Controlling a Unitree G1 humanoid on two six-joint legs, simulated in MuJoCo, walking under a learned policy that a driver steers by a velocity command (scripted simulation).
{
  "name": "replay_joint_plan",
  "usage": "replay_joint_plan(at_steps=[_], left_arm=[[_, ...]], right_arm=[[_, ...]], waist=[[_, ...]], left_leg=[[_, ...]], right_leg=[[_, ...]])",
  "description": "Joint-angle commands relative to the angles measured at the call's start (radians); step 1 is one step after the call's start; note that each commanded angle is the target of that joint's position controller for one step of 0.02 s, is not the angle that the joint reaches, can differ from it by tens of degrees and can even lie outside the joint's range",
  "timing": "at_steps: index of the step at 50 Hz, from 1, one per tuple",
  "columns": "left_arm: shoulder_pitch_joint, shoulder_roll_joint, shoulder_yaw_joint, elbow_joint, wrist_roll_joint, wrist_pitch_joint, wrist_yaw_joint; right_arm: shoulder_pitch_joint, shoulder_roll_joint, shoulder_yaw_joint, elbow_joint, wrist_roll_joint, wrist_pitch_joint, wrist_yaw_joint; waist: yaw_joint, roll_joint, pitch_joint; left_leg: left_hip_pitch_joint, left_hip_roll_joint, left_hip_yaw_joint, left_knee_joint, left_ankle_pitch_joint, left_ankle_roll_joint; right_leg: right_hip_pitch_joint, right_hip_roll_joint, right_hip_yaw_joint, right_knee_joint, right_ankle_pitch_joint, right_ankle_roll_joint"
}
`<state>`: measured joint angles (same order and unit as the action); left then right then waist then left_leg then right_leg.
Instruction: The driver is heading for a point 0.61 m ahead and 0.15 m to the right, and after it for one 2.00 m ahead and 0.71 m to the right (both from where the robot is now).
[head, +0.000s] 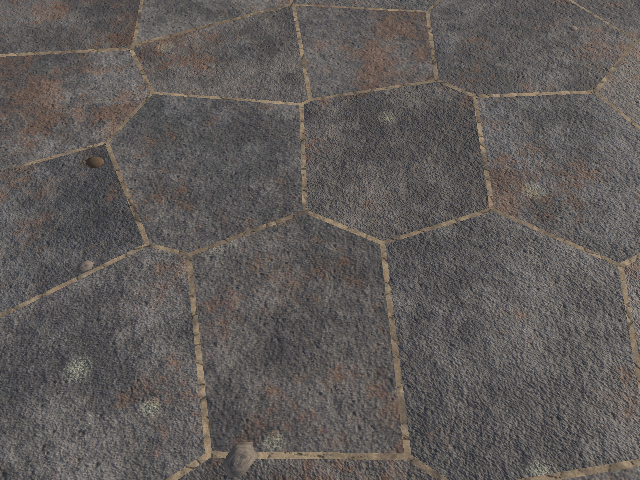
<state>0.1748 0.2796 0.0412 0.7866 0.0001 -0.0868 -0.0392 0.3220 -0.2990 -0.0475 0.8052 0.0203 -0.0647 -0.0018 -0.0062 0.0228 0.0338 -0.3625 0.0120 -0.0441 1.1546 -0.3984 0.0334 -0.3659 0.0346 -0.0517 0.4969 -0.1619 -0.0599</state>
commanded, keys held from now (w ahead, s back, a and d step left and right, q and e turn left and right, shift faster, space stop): w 0.38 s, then e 0.62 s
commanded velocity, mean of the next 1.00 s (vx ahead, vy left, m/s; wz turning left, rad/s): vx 0.30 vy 0.00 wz -0.23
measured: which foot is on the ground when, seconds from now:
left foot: up 0.00-0.38, down 0.40-0.92, up 0.94-1.00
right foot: down 0.00-0.42, up 0.44-0.88, down 0.90-1.00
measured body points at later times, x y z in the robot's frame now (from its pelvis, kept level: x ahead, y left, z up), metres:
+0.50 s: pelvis +0.27 +0.06 +0.00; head +0.31 +0.08 +0.45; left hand +0.31 +0.34 -0.14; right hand +0.45 -0.20 -0.09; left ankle +0.35 +0.15 -0.73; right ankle +0.14 -0.08 -0.65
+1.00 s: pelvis +0.39 +0.03 +0.00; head +0.44 +0.00 +0.45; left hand +0.62 +0.26 -0.09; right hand +0.45 -0.28 -0.12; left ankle +0.36 +0.17 -0.66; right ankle +0.41 -0.07 -0.73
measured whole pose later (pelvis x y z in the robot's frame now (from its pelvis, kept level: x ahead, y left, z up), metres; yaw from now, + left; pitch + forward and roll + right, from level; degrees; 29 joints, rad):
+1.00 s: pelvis +0.39 +0.03 +0.00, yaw -17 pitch +2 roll +1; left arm 0.15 0.30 0.08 0.68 0.00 0.02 -0.01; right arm 0.08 -0.31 -0.07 0.83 0.00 0.00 -0.02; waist 0.01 0.02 0.08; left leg -0.42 0.02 0.04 1.09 -0.54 -0.04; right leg -0.38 0.02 -0.01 0.54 -0.20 -0.06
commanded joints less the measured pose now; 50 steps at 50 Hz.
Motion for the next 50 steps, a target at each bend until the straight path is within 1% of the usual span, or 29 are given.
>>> replay_joint_plan(at_steps=[1, 2, 4, 7, 10, 14, 17, 18, 19, 20, 21, 22, 23, 24, 25, 26, 28, 30, 35, 38, 41, 43, 44, 45, 46, 47, 48, 49, 50], left_arm=[[0.045, 0.102, 0.024, -0.036, 0.013, -0.014, 0.006], [0.047, 0.107, 0.025, -0.030, 0.007, -0.018, 0.006], [0.058, 0.132, 0.031, -0.014, 0.000, -0.023, 0.012], [0.085, 0.154, 0.038, 0.004, -0.003, -0.016, 0.024], [0.128, 0.169, 0.041, 0.025, -0.012, -0.008, 0.030], [0.195, 0.182, 0.046, 0.065, -0.021, 0.012, 0.033], [0.188, 0.199, 0.055, 0.078, -0.025, 0.029, 0.041], [0.169, 0.206, 0.057, 0.076, -0.026, 0.034, 0.043], [0.157, 0.191, 0.051, 0.074, -0.023, 0.039, 0.045], [0.168, 0.143, 0.030, 0.057, -0.007, 0.039, 0.048], [0.283, 0.030, -0.006, 0.034, 0.004, 0.023, 0.042], [0.278, 0.087, 0.006, 0.064, -0.011, 0.006, 0.040], [0.211, 0.166, 0.031, 0.049, -0.039, 0.002, 0.039], [0.158, 0.158, 0.032, 0.039, -0.040, 0.006, 0.043], [0.134, 0.143, 0.035, 0.038, -0.029, 0.018, 0.049], [0.147, 0.137, 0.042, 0.044, -0.026, 0.038, 0.054], [0.182, 0.099, 0.042, 0.047, -0.023, 0.074, 0.060], [0.155, 0.084, 0.043, 0.014, -0.016, 0.094, 0.065], [0.050, 0.065, 0.041, -0.050, -0.010, 0.101, 0.044], [-0.012, 0.074, 0.046, -0.093, -0.009, 0.109, 0.027], [-0.043, 0.086, 0.056, -0.132, -0.010, 0.122, 0.011], [-0.027, 0.088, 0.062, -0.145, -0.013, 0.125, 0.005], [0.015, 0.102, 0.071, -0.140, -0.011, 0.122, 0.007], [0.087, 0.177, 0.098, -0.130, -0.007, 0.118, 0.024], [0.134, 0.306, 0.128, -0.140, 0.007, 0.118, 0.049], [0.138, 0.273, 0.111, -0.155, 0.024, 0.108, 0.044], [0.103, 0.228, 0.097, -0.163, 0.012, 0.094, 0.034], [0.047, 0.201, 0.091, -0.166, -0.001, 0.084, 0.038], [0.002, 0.180, 0.087, -0.169, -0.014, 0.084, 0.042]], right_arm=[[-0.023, -0.101, -0.030, -0.087, -0.007, -0.016, -0.002], [-0.009, -0.082, -0.026, -0.080, -0.007, -0.008, -0.003], [-0.048, -0.064, -0.020, -0.094, -0.015, 0.002, -0.006], [-0.143, -0.046, -0.011, -0.115, -0.019, -0.002, -0.002], [-0.247, -0.027, -0.002, -0.134, -0.013, -0.014, 0.010], [-0.344, -0.039, -0.003, -0.167, -0.003, -0.023, 0.030], [-0.325, -0.068, -0.012, -0.170, -0.004, -0.029, 0.041], [-0.265, -0.087, -0.022, -0.154, -0.007, -0.030, 0.040], [-0.135, -0.123, -0.044, -0.112, -0.011, -0.030, 0.035], [0.019, -0.183, -0.065, -0.080, -0.028, -0.029, 0.025], [0.086, -0.285, -0.086, -0.072, -0.049, -0.022, 0.017], [0.096, -0.194, -0.064, -0.073, -0.036, -0.017, 0.018], [0.025, -0.147, -0.046, -0.083, -0.033, -0.017, 0.017], [-0.037, -0.112, -0.035, -0.088, -0.035, -0.020, 0.016], [-0.095, -0.080, -0.027, -0.082, -0.033, -0.023, 0.020], [-0.136, -0.059, -0.022, -0.080, -0.034, -0.028, 0.020], [-0.180, -0.070, -0.026, -0.071, -0.048, -0.036, 0.017], [-0.208, -0.097, -0.035, -0.059, -0.049, -0.035, 0.003], [-0.215, -0.121, -0.042, -0.032, -0.037, 0.001, -0.032], [-0.194, -0.143, -0.050, -0.013, -0.027, 0.027, -0.033], [-0.191, -0.162, -0.060, -0.005, -0.010, 0.050, -0.029], [-0.205, -0.166, -0.065, -0.005, 0.005, 0.060, -0.031], [-0.200, -0.157, -0.065, 0.000, 0.010, 0.064, -0.033], [-0.148, -0.138, -0.062, 0.011, -0.004, 0.061, -0.030], [-0.161, -0.089, -0.045, -0.032, -0.050, 0.049, -0.022], [-0.205, -0.079, -0.036, -0.056, -0.053, 0.044, -0.014], [-0.238, -0.118, -0.049, -0.050, -0.025, 0.046, -0.006], [-0.252, -0.108, -0.048, -0.052, -0.008, 0.050, -0.010], [-0.253, -0.105, -0.050, -0.042, -0.015, 0.055, -0.021]], waist=[[0.012, -0.107, -0.074], [0.001, -0.107, -0.071], [0.000, -0.094, -0.037], [0.026, -0.078, -0.010], [0.065, -0.077, 0.008], [0.093, -0.083, 0.033], [0.057, -0.100, 0.017], [0.017, -0.107, -0.019], [-0.050, -0.092, -0.100], [-0.109, -0.036, -0.231], [-0.070, 0.209, -0.371], [-0.097, 0.218, -0.443], [-0.092, 0.140, -0.291], [-0.062, 0.084, -0.218], [-0.031, 0.047, -0.149], [0.002, 0.069, -0.125], [0.039, 0.086, -0.109], [0.053, 0.082, -0.086], [0.017, 0.066, -0.090], [-0.008, 0.051, -0.075], [-0.013, 0.060, -0.060], [0.008, 0.063, -0.063], [0.034, 0.045, -0.083], [0.052, -0.056, -0.141], [0.034, -0.309, -0.195], [0.066, -0.304, -0.328], [0.077, -0.171, -0.298], [0.047, -0.124, -0.228], [0.027, -0.069, -0.171]], left_leg=[[-0.247, 0.111, -0.048, -0.015, 0.097, -0.004], [-0.234, 0.115, -0.039, -0.045, 0.101, -0.013], [-0.265, 0.125, -0.024, -0.128, 0.150, -0.037], [-0.288, 0.124, -0.009, -0.317, 0.326, -0.054], [-0.235, 0.090, 0.025, -0.500, 0.468, -0.055], [-0.246, 0.067, 0.025, -0.609, 0.464, -0.034], [-0.200, 0.050, 0.028, -0.652, 0.357, 0.006], [-0.108, 0.025, 0.051, -0.670, 0.334, 0.024], [0.075, -0.003, 0.080, -0.690, 0.339, 0.052], [0.359, 0.101, -0.023, -0.651, 0.436, 0.102], [0.734, 0.368, -0.444, -0.683, 0.482, 0.262], [0.732, 0.420, -0.600, -0.770, 0.561, 0.303], [0.601, 0.392, -0.421, -0.765, 0.672, 0.262], [0.485, 0.344, -0.276, -0.766, 0.776, 0.227], [0.370, 0.300, -0.181, -0.793, 0.817, 0.199], [0.284, 0.271, -0.113, -0.828, 0.813, 0.176], [0.171, 0.258, -0.035, -0.881, 0.853, 0.187], [0.145, 0.264, 0.027, -0.913, 0.859, 0.200], [0.198, 0.249, 0.148, -0.926, 0.747, 0.183], [0.267, 0.276, 0.159, -0.894, 0.705, 0.180], [0.320, 0.311, 0.148, -0.818, 0.694, 0.165], [0.339, 0.308, 0.159, -0.728, 0.725, 0.128], [0.316, 0.273, 0.192, -0.632, 0.748, 0.086], [0.234, 0.194, 0.235, -0.455, 0.654, 0.013], [-0.092, 0.052, 0.273, -0.139, 0.124, -0.081], [-0.236, -0.055, 0.078, 0.078, -0.313, -0.107], [-0.267, -0.013, -0.018, 0.135, -0.291, -0.094], [-0.292, 0.011, -0.027, 0.105, -0.212, -0.080], [-0.299, 0.026, -0.024, 0.028, -0.143, -0.080]], right_leg=[[0.257, -0.271, 0.365, -0.297, 0.054, -0.175], [0.232, -0.266, 0.329, -0.317, 0.093, -0.183], [0.198, -0.264, 0.270, -0.354, 0.161, -0.196], [0.208, -0.233, 0.184, -0.377, 0.196, -0.173], [0.216, -0.206, 0.121, -0.378, 0.190, -0.143], [0.328, -0.259, 0.135, -0.337, 0.184, -0.134], [0.413, -0.298, 0.149, -0.261, 0.294, -0.109], [0.419, -0.286, 0.133, -0.190, 0.430, -0.095], [0.389, -0.240, 0.094, -0.035, 0.551, -0.070], [0.238, -0.180, 0.067, 0.217, 0.430, -0.029], [-0.167, -0.003, 0.023, 0.613, -0.077, 0.057], [-0.258, 0.023, 0.171, 0.772, -0.448, 0.069], [-0.307, -0.023, 0.198, 0.824, -0.423, 0.065], [-0.298, -0.074, 0.168, 0.787, -0.369, 0.067], [-0.272, -0.102, 0.154, 0.716, -0.322, 0.076], [-0.209, -0.129, 0.150, 0.665, -0.281, 0.081], [-0.121, -0.117, 0.125, 0.640, -0.212, 0.102], [-0.144, -0.121, 0.117, 0.567, -0.148, 0.116], [-0.118, -0.132, 0.071, 0.333, 0.048, 0.110], [-0.128, -0.125, 0.046, 0.251, 0.020, 0.093], [-0.132, -0.110, 0.019, 0.195, -0.087, 0.065], [-0.083, -0.084, -0.010, 0.095, -0.080, 0.033], [0.012, -0.056, -0.021, -0.008, 0.022, 0.007], [0.184, -0.081, 0.068, -0.078, 0.351, -0.043], [0.433, -0.314, 0.397, -0.027, 0.872, -0.196], [0.495, -0.445, 0.609, -0.080, 0.809, -0.373], [0.451, -0.404, 0.522, -0.102, 0.720, -0.341], [0.390, -0.340, 0.434, -0.102, 0.591, -0.273], [0.324, -0.295, 0.387, -0.119, 0.481, -0.220]])
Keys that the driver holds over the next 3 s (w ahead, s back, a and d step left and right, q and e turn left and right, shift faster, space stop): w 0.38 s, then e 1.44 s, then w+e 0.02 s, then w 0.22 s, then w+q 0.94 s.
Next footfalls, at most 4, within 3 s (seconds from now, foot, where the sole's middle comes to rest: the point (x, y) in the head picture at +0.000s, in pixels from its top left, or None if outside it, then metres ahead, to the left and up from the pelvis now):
0.40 left None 0.39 0.16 -0.77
0.90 right None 0.45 -0.08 -0.77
1.32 left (273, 449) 0.53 0.14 -0.77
1.74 right None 0.36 -0.07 -0.77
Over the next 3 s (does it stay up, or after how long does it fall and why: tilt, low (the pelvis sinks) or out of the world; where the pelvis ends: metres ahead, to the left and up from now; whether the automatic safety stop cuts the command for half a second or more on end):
stays up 0.75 -0.28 0.01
